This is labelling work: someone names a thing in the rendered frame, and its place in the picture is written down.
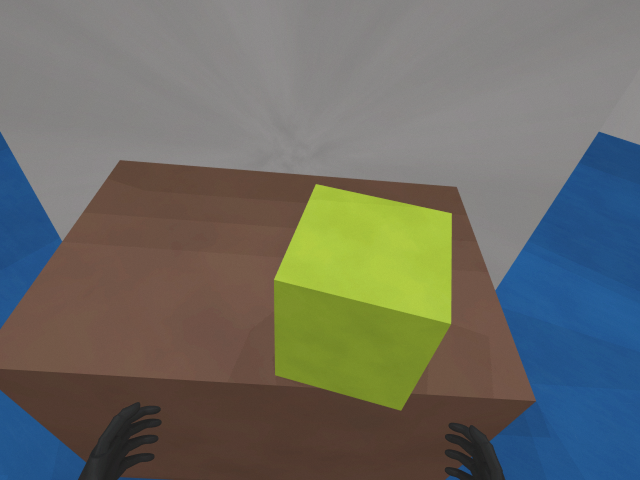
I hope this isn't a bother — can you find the carton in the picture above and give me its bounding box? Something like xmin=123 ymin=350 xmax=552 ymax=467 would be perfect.
xmin=274 ymin=184 xmax=452 ymax=411

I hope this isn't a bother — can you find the pedestal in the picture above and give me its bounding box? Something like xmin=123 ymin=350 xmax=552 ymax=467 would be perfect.
xmin=0 ymin=160 xmax=536 ymax=480

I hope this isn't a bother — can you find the robot left hand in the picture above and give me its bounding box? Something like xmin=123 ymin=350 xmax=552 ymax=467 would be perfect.
xmin=78 ymin=402 xmax=162 ymax=480

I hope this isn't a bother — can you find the robot right hand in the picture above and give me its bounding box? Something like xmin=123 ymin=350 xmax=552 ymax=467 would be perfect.
xmin=445 ymin=423 xmax=505 ymax=480

